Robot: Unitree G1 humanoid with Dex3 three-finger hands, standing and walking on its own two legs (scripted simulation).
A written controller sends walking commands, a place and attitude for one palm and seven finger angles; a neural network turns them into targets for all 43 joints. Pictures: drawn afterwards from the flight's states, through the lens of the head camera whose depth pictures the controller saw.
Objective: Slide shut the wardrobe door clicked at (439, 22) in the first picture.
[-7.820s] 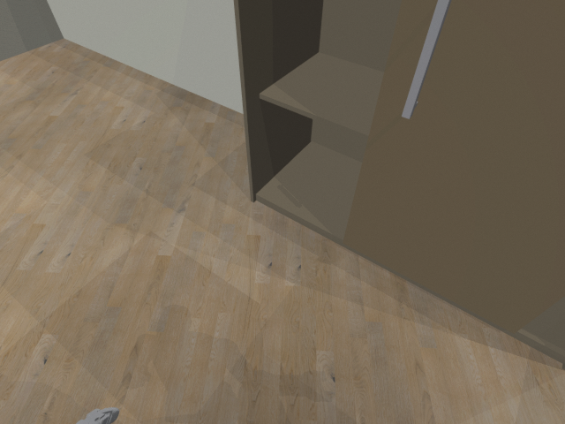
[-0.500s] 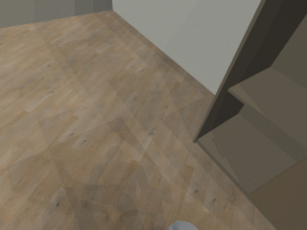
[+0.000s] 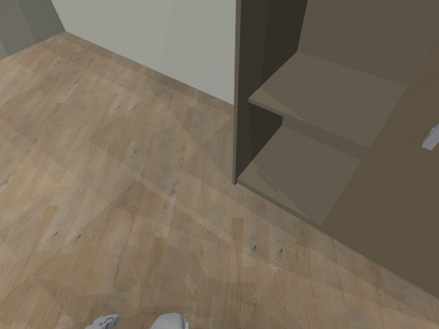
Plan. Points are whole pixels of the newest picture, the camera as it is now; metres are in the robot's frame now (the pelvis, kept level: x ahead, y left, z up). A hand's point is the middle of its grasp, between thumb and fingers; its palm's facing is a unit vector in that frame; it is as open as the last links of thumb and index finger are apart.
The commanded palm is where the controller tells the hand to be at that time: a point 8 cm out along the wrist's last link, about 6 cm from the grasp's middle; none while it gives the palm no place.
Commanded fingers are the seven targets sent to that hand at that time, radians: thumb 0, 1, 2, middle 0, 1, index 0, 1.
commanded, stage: turn to face it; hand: right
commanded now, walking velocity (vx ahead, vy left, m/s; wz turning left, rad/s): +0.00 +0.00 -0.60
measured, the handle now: out of the picture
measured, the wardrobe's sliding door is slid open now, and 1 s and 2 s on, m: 0.49 0.49 0.49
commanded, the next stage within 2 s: take the last steps up to it in 0.86 s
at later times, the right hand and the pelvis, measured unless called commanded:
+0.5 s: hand out of the picture +0.01 -0.18 -0.16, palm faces +0.31 +0.92 -0.24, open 7.4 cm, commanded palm none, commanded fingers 0.00 -0.90 -0.90 0.20 0.30 0.20 0.30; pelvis -0.01 +0.03 +0.00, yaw -19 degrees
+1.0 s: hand out of the picture -0.03 -0.22 -0.16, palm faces +0.48 +0.84 -0.26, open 7.4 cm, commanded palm none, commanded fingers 0.00 -0.90 -0.90 0.20 0.30 0.20 0.30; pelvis -0.01 +0.00 +0.00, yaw -28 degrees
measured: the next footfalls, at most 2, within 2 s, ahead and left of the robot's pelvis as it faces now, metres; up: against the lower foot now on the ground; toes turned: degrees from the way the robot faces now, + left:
left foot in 0.20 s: +0.05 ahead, +0.16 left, +0.00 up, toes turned -7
right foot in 0.58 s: -0.01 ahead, -0.11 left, +0.00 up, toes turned -25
